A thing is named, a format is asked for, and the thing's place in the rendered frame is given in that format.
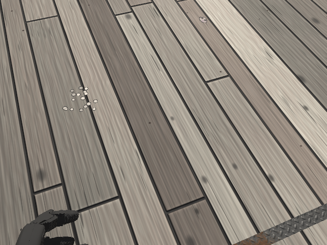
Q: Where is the robot left hand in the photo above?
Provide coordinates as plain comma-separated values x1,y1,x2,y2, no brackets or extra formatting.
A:
16,209,88,245

